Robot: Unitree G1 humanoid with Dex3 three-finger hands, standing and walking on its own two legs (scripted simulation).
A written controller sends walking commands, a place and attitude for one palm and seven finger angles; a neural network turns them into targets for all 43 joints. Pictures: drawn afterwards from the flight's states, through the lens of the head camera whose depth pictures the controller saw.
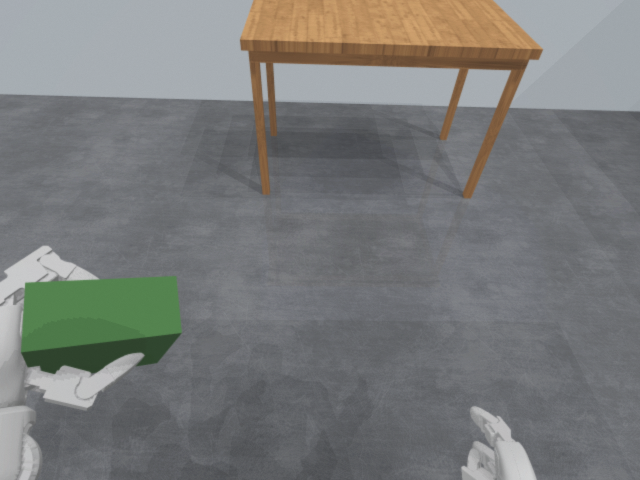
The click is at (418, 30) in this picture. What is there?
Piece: table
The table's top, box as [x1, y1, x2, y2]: [240, 0, 542, 59]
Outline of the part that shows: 240,38 241,50 538,59 542,50 492,0 253,0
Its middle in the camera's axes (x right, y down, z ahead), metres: +0.25 -0.89 +1.58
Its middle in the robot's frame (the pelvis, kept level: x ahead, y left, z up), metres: +1.79 -0.16 -0.06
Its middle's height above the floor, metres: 0.71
